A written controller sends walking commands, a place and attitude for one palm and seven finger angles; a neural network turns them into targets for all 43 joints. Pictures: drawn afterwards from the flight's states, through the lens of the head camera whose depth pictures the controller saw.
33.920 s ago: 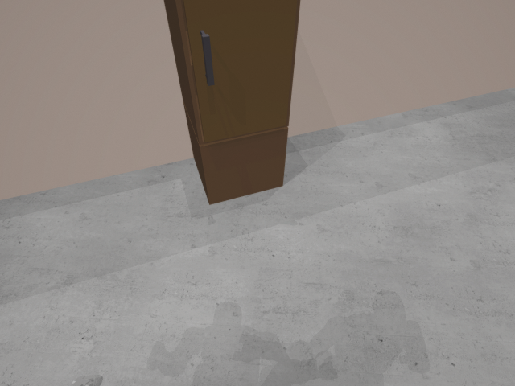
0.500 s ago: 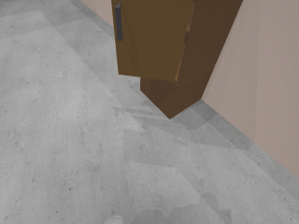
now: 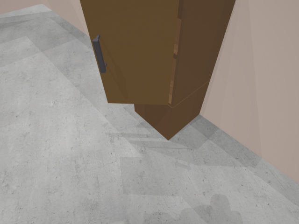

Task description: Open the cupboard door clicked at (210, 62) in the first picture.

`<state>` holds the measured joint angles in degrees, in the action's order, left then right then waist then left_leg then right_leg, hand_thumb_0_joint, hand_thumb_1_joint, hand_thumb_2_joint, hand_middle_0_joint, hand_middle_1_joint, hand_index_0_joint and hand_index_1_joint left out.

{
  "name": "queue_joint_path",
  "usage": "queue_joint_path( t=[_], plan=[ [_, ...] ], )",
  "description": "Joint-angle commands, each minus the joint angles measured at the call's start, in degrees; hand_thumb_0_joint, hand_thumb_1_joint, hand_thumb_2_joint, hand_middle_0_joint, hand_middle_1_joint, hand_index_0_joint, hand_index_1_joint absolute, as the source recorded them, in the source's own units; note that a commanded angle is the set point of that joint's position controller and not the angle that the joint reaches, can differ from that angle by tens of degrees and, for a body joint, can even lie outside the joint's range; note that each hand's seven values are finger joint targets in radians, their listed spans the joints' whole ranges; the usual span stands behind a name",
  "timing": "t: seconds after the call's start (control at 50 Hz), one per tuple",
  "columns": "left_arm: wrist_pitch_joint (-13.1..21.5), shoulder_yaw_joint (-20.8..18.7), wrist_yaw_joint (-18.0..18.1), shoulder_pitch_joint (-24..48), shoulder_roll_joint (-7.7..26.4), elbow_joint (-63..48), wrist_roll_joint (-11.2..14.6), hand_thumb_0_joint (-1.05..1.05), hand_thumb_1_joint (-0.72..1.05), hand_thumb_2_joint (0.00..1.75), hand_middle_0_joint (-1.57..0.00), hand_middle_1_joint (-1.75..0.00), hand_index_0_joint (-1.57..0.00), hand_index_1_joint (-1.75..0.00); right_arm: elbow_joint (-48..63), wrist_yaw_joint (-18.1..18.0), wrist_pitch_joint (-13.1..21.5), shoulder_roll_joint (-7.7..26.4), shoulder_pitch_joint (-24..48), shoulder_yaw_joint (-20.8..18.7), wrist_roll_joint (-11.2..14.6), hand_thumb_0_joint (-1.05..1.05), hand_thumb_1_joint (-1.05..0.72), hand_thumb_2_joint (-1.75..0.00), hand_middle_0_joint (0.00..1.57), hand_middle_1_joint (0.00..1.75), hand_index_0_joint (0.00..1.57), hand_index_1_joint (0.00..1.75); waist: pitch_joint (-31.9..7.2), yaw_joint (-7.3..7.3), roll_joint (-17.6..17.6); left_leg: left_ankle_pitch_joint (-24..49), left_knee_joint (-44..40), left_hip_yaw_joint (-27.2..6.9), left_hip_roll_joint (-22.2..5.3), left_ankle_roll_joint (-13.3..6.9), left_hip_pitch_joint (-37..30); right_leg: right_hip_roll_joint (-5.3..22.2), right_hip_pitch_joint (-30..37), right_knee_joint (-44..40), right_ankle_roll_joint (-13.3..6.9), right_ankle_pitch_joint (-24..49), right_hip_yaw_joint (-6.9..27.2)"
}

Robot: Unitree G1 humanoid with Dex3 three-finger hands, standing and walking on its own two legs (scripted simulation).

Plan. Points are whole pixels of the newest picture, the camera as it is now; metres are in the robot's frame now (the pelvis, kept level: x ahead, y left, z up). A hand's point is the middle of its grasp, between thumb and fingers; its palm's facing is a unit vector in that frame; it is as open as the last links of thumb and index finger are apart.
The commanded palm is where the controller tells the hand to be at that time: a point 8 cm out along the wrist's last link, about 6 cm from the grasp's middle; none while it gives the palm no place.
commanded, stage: take the last steps up to it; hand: left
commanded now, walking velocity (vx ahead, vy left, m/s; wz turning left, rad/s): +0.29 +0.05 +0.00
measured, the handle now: (100, 54) +0.79 +0.25 +0.01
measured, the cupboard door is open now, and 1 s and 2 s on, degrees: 45 45 45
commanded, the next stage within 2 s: come to a stop and stand still in 0.32 s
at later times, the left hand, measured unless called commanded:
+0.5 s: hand (77, 209) +0.19 +0.25 -0.18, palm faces +0.02 -0.99 -0.16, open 7.3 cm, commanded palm none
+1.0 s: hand (88, 184) +0.27 +0.23 -0.18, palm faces -0.02 -0.98 -0.22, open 7.4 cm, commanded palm none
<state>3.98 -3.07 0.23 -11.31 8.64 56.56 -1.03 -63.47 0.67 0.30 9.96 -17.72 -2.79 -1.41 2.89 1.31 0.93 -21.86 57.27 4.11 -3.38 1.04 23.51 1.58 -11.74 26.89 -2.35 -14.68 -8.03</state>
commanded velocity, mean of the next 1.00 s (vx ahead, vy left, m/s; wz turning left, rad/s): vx -0.01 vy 0.01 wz -0.01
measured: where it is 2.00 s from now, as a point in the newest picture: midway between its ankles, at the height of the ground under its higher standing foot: outside the picture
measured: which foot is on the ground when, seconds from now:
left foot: up 0.00-0.22, down 0.24-1.00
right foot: down 0.00-0.24, up 0.26-0.58, down 0.60-1.00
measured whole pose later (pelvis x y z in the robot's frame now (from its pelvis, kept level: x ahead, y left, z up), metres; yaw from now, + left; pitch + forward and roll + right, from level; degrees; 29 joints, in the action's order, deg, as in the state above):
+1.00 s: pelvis +0.20 +0.06 -0.01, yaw -2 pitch +0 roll +0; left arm -1.3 -0.8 2.2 -10.1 10.1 56.8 -0.9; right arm -58.2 -0.7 -2.1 10.0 -14.9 -2.3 -0.9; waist 2.7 0.4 -0.2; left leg -18.6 33.9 8.4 -2.2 -1.4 15.6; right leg 2.1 -19.0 33.7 -0.1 -14.9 -3.2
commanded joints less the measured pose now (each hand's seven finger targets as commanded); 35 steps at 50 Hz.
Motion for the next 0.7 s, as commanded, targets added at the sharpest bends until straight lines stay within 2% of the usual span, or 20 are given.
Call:
queue_joint_path(
  t=[0.0,0.06,0.12,0.16,0.18,0.2,0.22,0.24,0.26,0.3,0.36,0.4,0.44,0.48,0.52,0.56,0.58,0.6,0.64,0.68],
  plan=[
    [1.0,-1.7,0.1,-7.9,7.5,1.5,-0.1,0.00,0.90,0.90,-0.20,-0.30,-0.20,-0.30,5.4,0.5,1.5,0.5,3.3,-0.4,0.1,0.00,-0.90,-0.90,0.20,0.30,0.20,0.30,-1.4,-2.35,-6.9,6.0,-8.5,0.2,-2.5,1.4,7.2,15.3,7.1,-15.0,-7.0,18.1,10.0],
    [0.9,-1.3,-0.1,-9.7,8.7,3.6,-0.1,0.00,0.90,0.90,-0.20,-0.30,-0.20,-0.30,7.0,1.1,1.8,0.3,7.1,-0.3,0.2,0.00,-0.90,-0.90,0.20,0.30,0.20,0.30,-0.7,-3.39,-8.4,7.9,-16.4,2.1,-1.0,1.1,5.8,14.6,7.9,-14.3,-6.2,17.9,9.3],
    [0.4,-1.5,-0.1,-9.8,10.1,4.5,-0.1,0.00,0.90,0.90,-0.20,-0.30,-0.20,-0.30,8.0,1.3,2.1,1.4,9.0,-0.3,0.2,0.00,-0.90,-0.90,0.20,0.30,0.20,0.30,0.2,-3.20,-9.6,9.5,-22.4,2.8,0.3,0.2,1.3,14.4,7.0,-12.1,-5.0,15.5,8.4],
    [0.0,-1.4,-0.1,-9.0,9.7,5.0,0.0,0.00,0.90,0.90,-0.20,-0.30,-0.20,-0.30,7.0,0.9,2.5,2.9,6.2,-0.5,0.1,0.00,-0.90,-0.90,0.20,0.30,0.20,0.30,1.0,-0.88,-8.1,12.2,-28.0,4.2,1.8,-0.6,-8.7,12.7,0.8,-8.3,-3.4,12.7,7.4],
    [-0.3,-1.3,-0.1,-8.3,9.0,4.5,0.1,0.00,0.90,0.90,-0.20,-0.30,-0.20,-0.30,5.4,0.4,2.8,5.0,0.8,-0.8,-0.2,0.00,-0.90,-0.90,0.20,0.30,0.20,0.30,-0.7,1.85,-3.6,11.6,-30.5,3.1,1.4,-1.4,-17.7,10.6,-3.7,-0.9,-2.4,12.7,5.5],
    [-0.6,-0.9,-0.3,-9.0,6.7,3.4,0.2,0.00,0.90,0.90,-0.20,-0.30,-0.20,-0.30,3.6,-0.4,3.2,10.2,-6.6,-2.0,-0.7,0.00,-0.90,-0.90,0.20,0.30,0.20,0.30,-5.5,4.56,7.0,11.5,-32.9,-9.2,-8.2,-5.3,-28.4,5.1,-12.3,13.4,0.2,3.2,1.9],
    [-0.7,-0.2,-0.5,-9.3,5.0,1.5,0.5,0.00,0.90,0.90,-0.20,-0.30,-0.20,-0.30,3.0,-1.3,2.9,15.2,-12.7,-3.0,-0.9,0.00,-0.90,-0.90,0.20,0.30,0.20,0.30,-10.2,5.83,15.5,12.5,-39.4,-25.2,-20.2,-11.7,-33.8,-1.0,-20.4,31.0,2.2,-19.3,-0.8],
    [-0.6,-0.1,-0.1,-7.0,5.1,0.4,-0.1,0.00,0.90,0.90,-0.20,-0.30,-0.20,-0.30,3.2,-1.6,2.3,15.3,-11.8,-2.8,-0.7,0.00,-0.90,-0.90,0.20,0.30,0.20,0.30,-8.3,5.75,9.5,6.3,-41.4,-26.6,-22.5,-14.2,-27.6,0.2,-22.1,40.2,0.7,-21.3,4.6],
    [-1.0,0.0,-0.1,-4.8,5.1,0.4,-0.1,0.00,0.90,0.90,-0.20,-0.30,-0.20,-0.30,4.6,-1.8,2.5,12.9,-7.1,-2.1,-0.4,0.00,-0.90,-0.90,0.20,0.30,0.20,0.30,-5.6,3.58,9.8,5.7,-42.5,-25.2,-20.6,-13.5,-22.2,2.6,-25.2,44.7,0.8,-16.1,6.7],
    [-1.6,-0.3,-0.6,-5.6,4.8,1.5,-0.3,0.00,0.90,0.90,-0.20,-0.30,-0.20,-0.30,6.5,-2.1,3.0,8.2,-0.4,-0.6,-0.2,0.00,-0.90,-0.90,0.20,0.30,0.20,0.30,-1.2,0.53,8.2,4.5,-45.7,-17.8,-17.5,-11.3,-12.0,5.3,-22.5,43.3,1.5,-9.7,8.0],
    [-2.6,0.1,-0.9,-8.9,2.8,2.9,-0.4,0.00,0.90,0.90,-0.20,-0.30,-0.20,-0.30,6.3,-2.3,3.6,7.0,1.2,0.0,-0.2,0.00,-0.90,-0.90,0.20,0.30,0.20,0.30,-2.6,-1.89,5.8,12.6,-45.7,-9.6,-13.8,-9.8,-9.2,5.0,-15.8,33.6,2.2,-6.7,6.0],
    [-3.1,0.3,-0.8,-8.3,1.8,2.8,-0.4,0.00,0.90,0.90,-0.20,-0.30,-0.20,-0.30,5.9,-2.2,3.4,6.6,1.3,-0.1,-0.2,0.00,-0.90,-0.90,0.20,0.30,0.20,0.30,-2.3,-2.24,4.4,11.9,-46.5,-6.9,-12.7,-9.8,-7.2,4.4,-12.6,27.0,2.4,-4.7,5.0],
    [-3.5,0.8,-0.3,-6.8,1.2,2.7,-0.3,0.00,0.90,0.90,-0.20,-0.30,-0.20,-0.30,5.7,-2.4,3.0,5.6,1.3,0.3,-0.3,0.00,-0.90,-0.90,0.20,0.30,0.20,0.30,-1.1,-1.95,1.5,16.5,-45.7,-6.2,-12.5,-9.7,-6.0,3.8,-9.2,19.3,2.8,-3.0,5.3],
    [-3.8,1.0,0.1,-7.0,1.8,3.0,-0.1,0.00,0.90,0.90,-0.20,-0.30,-0.20,-0.30,5.3,-2.8,2.6,5.9,2.8,0.6,-0.2,0.00,-0.90,-0.90,0.20,0.30,0.20,0.30,-2.7,-2.83,2.1,23.5,-42.0,-5.1,-12.2,-9.2,-5.8,2.7,-3.2,11.8,3.3,-0.6,4.9],
    [-4.3,0.6,0.4,-7.5,3.8,3.3,0.0,0.00,0.90,0.90,-0.20,-0.30,-0.20,-0.30,4.8,-3.1,1.7,6.2,3.9,0.5,0.3,0.00,-0.90,-0.90,0.20,0.30,0.20,0.30,-2.8,-3.67,3.9,21.9,-38.4,-4.2,-10.5,-7.2,-5.1,2.1,1.2,4.8,3.4,3.9,5.1],
    [-4.3,0.2,0.7,-6.5,7.4,2.7,-0.2,0.00,0.90,0.90,-0.20,-0.30,-0.20,-0.30,4.2,-2.9,1.0,5.2,2.8,0.4,0.7,0.00,-0.90,-0.90,0.20,0.30,0.20,0.30,-1.2,-3.29,0.6,16.9,-35.4,-3.6,-6.3,-3.7,-4.9,4.4,1.7,-1.8,1.9,12.7,9.6],
    [-4.3,0.3,0.8,-5.0,8.8,2.1,-0.2,0.00,0.90,0.90,-0.20,-0.30,-0.20,-0.30,4.0,-2.7,0.8,4.5,1.2,0.3,0.8,0.00,-0.90,-0.90,0.20,0.30,0.20,0.30,-0.8,-2.07,-0.2,13.8,-34.9,-2.7,-4.2,-2.3,-4.9,6.9,0.8,-1.5,0.3,17.9,11.9],
    [-4.5,0.3,0.9,-4.1,9.8,1.5,-0.2,0.00,0.90,0.90,-0.20,-0.30,-0.20,-0.30,3.8,-2.4,0.5,4.0,0.0,0.3,0.9,0.00,-0.90,-0.90,0.20,0.30,0.20,0.30,-1.0,-1.48,0.7,12.4,-34.5,-2.3,-3.0,-1.8,-6.0,8.7,-0.6,-0.2,-0.6,19.6,12.3],
    [-4.2,0.1,1.3,-3.0,9.9,1.2,0.1,0.00,0.90,0.90,-0.20,-0.30,-0.20,-0.30,3.4,-2.7,-0.4,5.1,-1.3,-0.2,0.8,0.00,-0.90,-0.90,0.20,0.30,0.20,0.30,-5.8,-1.06,-8.1,17.1,-30.0,-0.5,-2.2,-1.3,-9.8,9.2,0.4,1.1,-2.0,26.8,13.1],
    [-4.2,-0.1,1.6,-2.7,10.4,0.6,0.2,0.00,0.90,0.90,-0.20,-0.30,-0.20,-0.30,3.2,-2.6,-0.8,4.9,-2.6,-0.5,1.0,0.00,-0.90,-0.90,0.20,0.30,0.20,0.30,-7.2,-0.85,-8.9,17.1,-27.4,0.4,-1.2,-0.9,-10.8,11.1,1.3,0.8,-3.1,32.3,13.6]
  ],
)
